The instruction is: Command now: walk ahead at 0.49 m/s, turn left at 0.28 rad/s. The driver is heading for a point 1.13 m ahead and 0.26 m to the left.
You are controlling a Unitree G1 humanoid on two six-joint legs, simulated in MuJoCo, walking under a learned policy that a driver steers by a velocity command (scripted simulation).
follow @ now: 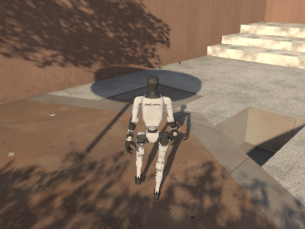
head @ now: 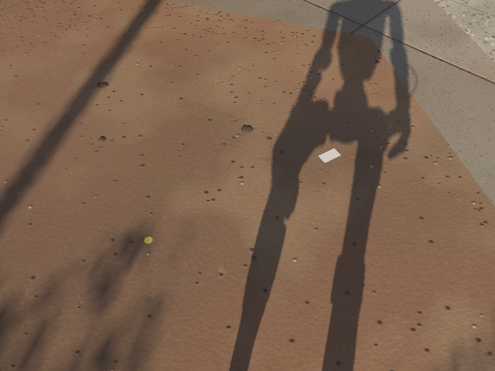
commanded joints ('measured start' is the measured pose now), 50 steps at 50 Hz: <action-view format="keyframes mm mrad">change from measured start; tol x32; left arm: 1 25 93 7 -43 -3 -17 7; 33 -550 119 1 -431 14 49 -28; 40 5 349 71 -307 48 17 10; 50 -80 150 31 -230 -6 -11 -16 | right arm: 1 -75 -17 6 -64 9 -6 7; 40 460 -61 -29 -75 55 -47 -32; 50 144 -98 -20 -128 -20 -1 5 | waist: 1 2 -80 61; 14 -146 64 -314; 37 -17 57 -63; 40 38 -309 -394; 50 -39 -120 -30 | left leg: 1 27 -29 62 -145 120 -3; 11 391 -196 180 -424 -96 152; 14 977 257 -722 -634 -76 421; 19 493 77 -279 -725 239 255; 38 635 -22 -241 -334 662 79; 40 202 -245 -103 250 -347 18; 50 57 -50 -28 113 -147 -15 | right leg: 1 -84 -255 74 -113 412 -23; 10 182 -341 -45 289 1091 0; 12 -52 -320 -70 723 781 19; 14 -663 -54 130 1278 -287 72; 33 -680 -136 121 424 166 138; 38 -138 -78 100 224 132 39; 41 264 -529 916 66 -177 -177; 50 -104 -318 323 -71 240 -99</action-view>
